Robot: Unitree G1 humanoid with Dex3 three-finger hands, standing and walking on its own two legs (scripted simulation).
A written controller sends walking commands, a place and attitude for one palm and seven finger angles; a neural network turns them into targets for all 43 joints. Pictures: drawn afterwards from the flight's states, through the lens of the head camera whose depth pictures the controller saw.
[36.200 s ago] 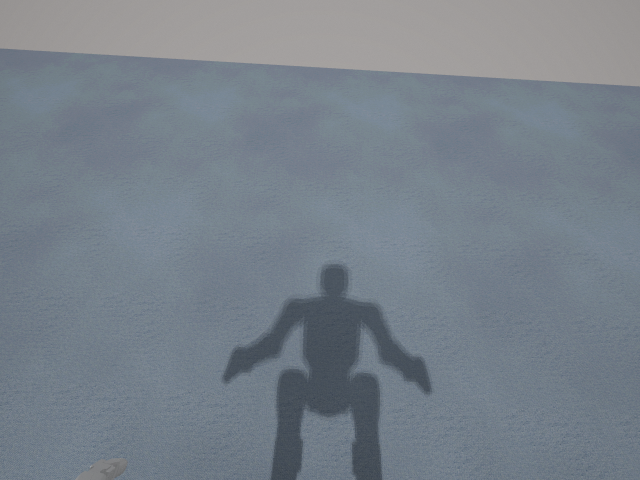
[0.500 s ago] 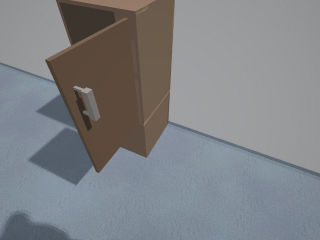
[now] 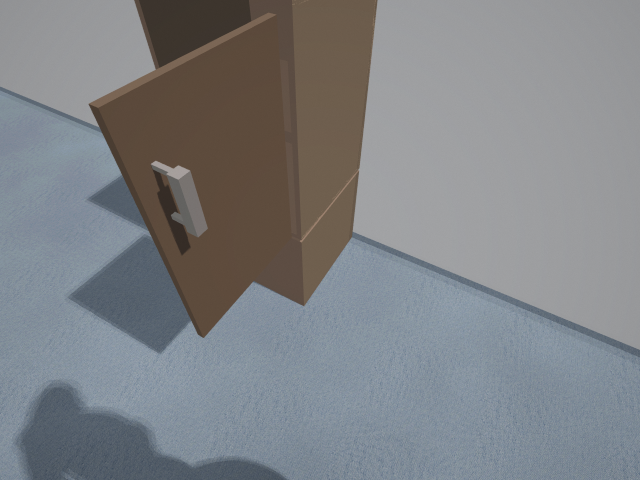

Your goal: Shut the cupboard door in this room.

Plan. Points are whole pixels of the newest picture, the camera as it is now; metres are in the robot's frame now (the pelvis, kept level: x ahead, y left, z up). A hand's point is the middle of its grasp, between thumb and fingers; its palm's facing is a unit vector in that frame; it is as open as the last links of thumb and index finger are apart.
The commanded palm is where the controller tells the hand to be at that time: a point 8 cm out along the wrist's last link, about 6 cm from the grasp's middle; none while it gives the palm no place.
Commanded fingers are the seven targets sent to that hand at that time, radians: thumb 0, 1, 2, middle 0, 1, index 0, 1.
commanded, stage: shuffle to correct the standing spot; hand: left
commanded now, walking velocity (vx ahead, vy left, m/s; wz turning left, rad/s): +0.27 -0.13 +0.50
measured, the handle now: (178, 198) +0.50 +0.26 +0.06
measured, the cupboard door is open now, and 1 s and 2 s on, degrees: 89 89 89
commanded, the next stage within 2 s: come to a stop and stand still in 1.82 s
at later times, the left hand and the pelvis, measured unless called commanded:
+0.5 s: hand (201, 448) +0.19 +0.19 -0.15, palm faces +0.21 -0.96 -0.20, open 7.4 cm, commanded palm none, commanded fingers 0.00 0.90 0.90 -0.20 -0.30 -0.20 -0.30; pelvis +0.14 -0.02 +0.01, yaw +14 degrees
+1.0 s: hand out of the picture +0.16 +0.07 -0.18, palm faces +0.57 -0.81 -0.16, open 7.3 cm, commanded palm none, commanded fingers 0.00 0.90 0.90 -0.20 -0.30 -0.20 -0.30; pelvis +0.29 -0.06 +0.00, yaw +32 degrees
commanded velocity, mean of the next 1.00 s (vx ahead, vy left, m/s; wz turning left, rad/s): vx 0.19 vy -0.19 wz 0.50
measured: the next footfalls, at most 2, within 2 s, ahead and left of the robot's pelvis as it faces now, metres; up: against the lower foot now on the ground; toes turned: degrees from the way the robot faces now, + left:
left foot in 0.18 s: +0.10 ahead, +0.11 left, +0.00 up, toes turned +12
right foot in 0.58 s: +0.33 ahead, -0.12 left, +0.00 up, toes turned +12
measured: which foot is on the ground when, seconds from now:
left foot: up 0.00-0.16, down 0.18-0.58, up 0.60-0.98, down 1.00-1.00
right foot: down 0.00-0.16, up 0.18-0.56, down 0.58-1.00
